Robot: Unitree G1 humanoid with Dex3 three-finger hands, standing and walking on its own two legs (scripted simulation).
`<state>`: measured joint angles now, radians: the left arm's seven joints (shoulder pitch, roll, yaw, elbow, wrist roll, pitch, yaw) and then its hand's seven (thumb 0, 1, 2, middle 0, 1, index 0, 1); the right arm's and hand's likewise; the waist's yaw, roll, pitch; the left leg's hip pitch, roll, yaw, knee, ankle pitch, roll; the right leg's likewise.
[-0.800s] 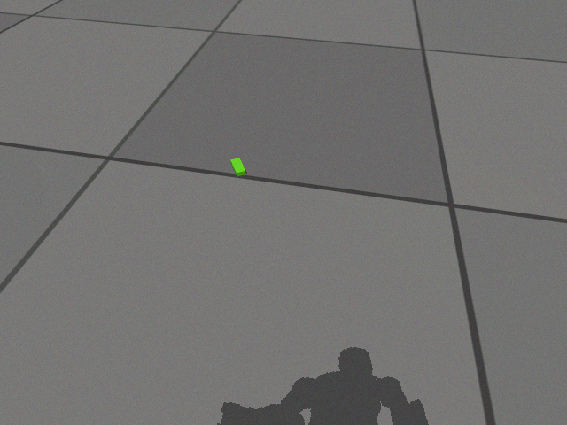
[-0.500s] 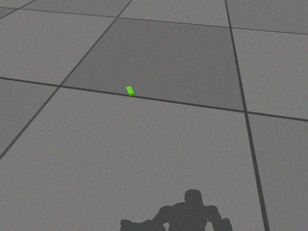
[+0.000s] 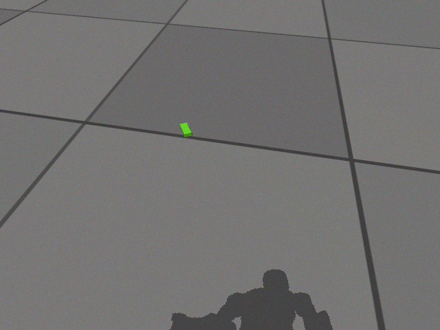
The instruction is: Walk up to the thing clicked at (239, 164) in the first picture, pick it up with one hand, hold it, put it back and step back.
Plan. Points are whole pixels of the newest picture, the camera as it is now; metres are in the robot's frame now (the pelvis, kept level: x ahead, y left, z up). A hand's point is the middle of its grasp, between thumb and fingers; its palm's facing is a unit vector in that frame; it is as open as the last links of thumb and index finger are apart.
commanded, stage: stand
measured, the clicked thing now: (185, 129) +1.51 +0.25 -0.77
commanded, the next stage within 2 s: walk up in 0.32 s
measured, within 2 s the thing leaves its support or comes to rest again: neither
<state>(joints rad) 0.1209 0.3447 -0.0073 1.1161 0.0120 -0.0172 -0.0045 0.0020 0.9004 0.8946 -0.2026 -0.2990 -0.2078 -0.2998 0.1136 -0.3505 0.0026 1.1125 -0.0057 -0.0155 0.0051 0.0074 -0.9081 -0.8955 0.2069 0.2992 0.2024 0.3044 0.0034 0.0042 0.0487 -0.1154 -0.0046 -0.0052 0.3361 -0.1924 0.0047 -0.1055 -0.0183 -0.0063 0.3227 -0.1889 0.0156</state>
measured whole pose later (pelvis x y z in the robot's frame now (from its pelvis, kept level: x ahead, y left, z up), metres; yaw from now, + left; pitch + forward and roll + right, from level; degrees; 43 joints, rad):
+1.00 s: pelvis -0.02 -0.03 -0.03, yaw +29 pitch -2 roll +2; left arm 0.23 0.44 0.07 0.81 0.02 0.05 -0.03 0.00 0.90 0.89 -0.20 -0.30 -0.21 -0.30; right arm 0.23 -0.39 -0.06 0.79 -0.02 -0.02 0.01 0.01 -0.91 -0.90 0.21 0.30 0.20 0.30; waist 0.04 -0.08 0.13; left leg -0.31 -0.04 0.00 0.67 -0.34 0.01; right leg -0.34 -0.10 -0.07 0.95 -0.56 -0.01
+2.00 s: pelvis -0.02 -0.04 -0.02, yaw +48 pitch -2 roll -1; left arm 0.15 0.36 0.01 0.97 0.01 0.00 -0.02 0.00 0.90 0.89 -0.20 -0.30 -0.21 -0.30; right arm 0.15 -0.37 0.00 0.97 0.00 -0.03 0.00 0.01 -0.91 -0.90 0.21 0.30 0.20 0.30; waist 0.03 0.00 0.08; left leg -0.30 -0.03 -0.10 0.63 -0.28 -0.01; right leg -0.24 -0.06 -0.06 0.59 -0.31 0.03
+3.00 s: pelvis +0.00 -0.05 +0.00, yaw +47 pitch -2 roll +0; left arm 0.10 0.36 0.01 1.15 0.01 -0.01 -0.01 0.00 0.90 0.89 -0.20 -0.30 -0.21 -0.30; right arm 0.11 -0.36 0.01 1.15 -0.01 -0.01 0.01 0.01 -0.91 -0.90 0.21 0.30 0.20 0.30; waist 0.01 0.01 0.05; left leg -0.16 0.01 -0.09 0.35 -0.16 -0.03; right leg -0.12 -0.03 -0.05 0.35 -0.19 0.01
